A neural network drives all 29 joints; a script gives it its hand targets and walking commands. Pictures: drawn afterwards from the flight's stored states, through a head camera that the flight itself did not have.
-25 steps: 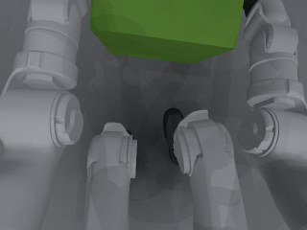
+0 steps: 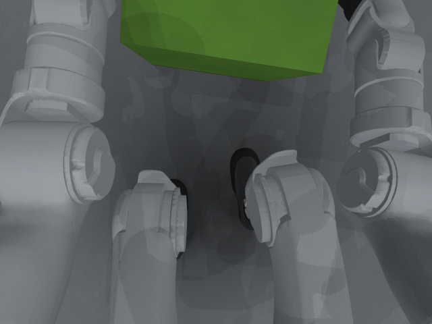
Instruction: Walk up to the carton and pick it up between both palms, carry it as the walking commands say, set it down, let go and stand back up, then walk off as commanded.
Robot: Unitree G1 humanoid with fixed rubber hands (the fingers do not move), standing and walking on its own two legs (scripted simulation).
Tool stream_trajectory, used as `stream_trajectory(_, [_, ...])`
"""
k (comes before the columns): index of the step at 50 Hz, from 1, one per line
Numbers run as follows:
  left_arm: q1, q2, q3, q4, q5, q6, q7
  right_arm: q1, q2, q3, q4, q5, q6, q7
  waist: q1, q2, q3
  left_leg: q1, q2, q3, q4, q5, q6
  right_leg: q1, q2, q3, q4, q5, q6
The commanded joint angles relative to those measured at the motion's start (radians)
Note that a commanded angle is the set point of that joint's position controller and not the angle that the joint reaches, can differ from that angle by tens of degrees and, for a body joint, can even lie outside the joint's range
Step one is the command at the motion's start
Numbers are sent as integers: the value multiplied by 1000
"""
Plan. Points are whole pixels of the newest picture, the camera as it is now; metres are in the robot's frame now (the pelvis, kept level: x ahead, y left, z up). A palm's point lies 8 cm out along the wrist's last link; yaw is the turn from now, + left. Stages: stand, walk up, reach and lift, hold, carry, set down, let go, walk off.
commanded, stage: set down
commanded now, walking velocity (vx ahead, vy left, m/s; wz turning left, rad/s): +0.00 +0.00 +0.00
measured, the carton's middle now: out of the picture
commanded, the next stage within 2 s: none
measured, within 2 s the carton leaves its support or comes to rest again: neither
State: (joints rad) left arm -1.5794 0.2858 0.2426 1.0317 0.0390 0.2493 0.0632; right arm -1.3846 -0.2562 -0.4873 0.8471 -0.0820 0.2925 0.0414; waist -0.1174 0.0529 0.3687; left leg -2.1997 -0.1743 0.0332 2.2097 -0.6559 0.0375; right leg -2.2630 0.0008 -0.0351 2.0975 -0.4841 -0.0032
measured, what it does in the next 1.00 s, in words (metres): stands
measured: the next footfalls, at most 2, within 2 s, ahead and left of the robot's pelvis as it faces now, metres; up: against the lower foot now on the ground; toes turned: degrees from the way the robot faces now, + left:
none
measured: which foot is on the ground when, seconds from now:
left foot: down 0.00-1.00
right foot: down 0.00-1.00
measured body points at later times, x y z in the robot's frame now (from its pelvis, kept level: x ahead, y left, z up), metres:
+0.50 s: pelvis +0.00 +0.00 -0.01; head +0.37 -0.02 +0.24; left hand +0.61 +0.08 -0.16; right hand +0.53 -0.25 -0.17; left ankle +0.09 +0.08 -0.35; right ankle +0.14 -0.12 -0.35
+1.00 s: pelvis +0.00 -0.01 -0.01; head +0.39 -0.02 +0.22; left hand +0.60 +0.09 -0.18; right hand +0.54 -0.26 -0.19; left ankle +0.09 +0.08 -0.35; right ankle +0.14 -0.12 -0.35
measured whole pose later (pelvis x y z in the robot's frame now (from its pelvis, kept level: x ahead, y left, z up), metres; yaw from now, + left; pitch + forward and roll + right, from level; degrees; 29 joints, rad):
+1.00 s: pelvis +0.00 -0.01 -0.01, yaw +1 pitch +36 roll -2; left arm -1.61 0.36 0.05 1.12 -0.09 0.16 0.09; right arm -1.47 -0.31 -0.41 1.07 0.03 0.10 -0.06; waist -0.12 0.03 0.44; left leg -2.18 -0.14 0.03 2.24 -0.68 0.03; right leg -2.25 -0.01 -0.05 2.14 -0.52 -0.02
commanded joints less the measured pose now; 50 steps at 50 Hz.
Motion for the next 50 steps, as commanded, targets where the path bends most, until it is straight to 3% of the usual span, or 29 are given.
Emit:
stream_trajectory(1, [-386, -856, -251, 9, -73, 17, -222, -582, 673, 318, -48, 92, -25, 209, -91, 112, -919, 311, 30, -87, -239, 190, -3, 520, 48, 14, -78, 196, -26])
stream_trajectory(22, [-328, -775, -198, 68, -24, 30, -225, -526, 622, 255, 11, 55, -24, 213, -81, 102, -807, 307, 37, -97, -230, 129, 4, 471, 38, 23, -65, 122, -25])
stream_trajectory(31, [-291, -655, -188, 64, -12, 9, -194, -477, 514, 213, 35, 44, -52, 179, -82, 102, -837, 340, 44, -97, -216, 173, -7, 496, 35, 16, -51, 158, -15])
stream_trajectory(38, [-259, -446, -164, 56, -13, -25, -133, -409, 325, 152, 58, 38, -97, 110, -92, 101, -892, 372, 55, -92, -203, 207, -23, 552, 29, 10, -44, 202, 1])
stream_trajectory(41, [-246, -245, -137, 42, -15, -49, -78, -357, 150, 102, 79, 34, -126, 47, -93, 96, -930, 390, 64, -86, -199, 223, -35, 591, 25, 7, -44, 230, 10])
stream_trajectory(45, [-255, 62, -153, 32, -77, -83, 4, -284, -118, 53, 131, 58, -176, -55, -105, 81, -1005, 403, 81, -76, -195, 249, -49, 656, 14, 13, -50, 289, 13])
stream_trajectory(50, [-353, 178, -235, -28, -172, -117, 47, -329, -240, 92, 137, 151, -229, -124, -127, 82, -1189, 426, 98, -84, -169, 340, -56, 776, 5, 39, -30, 449, 7])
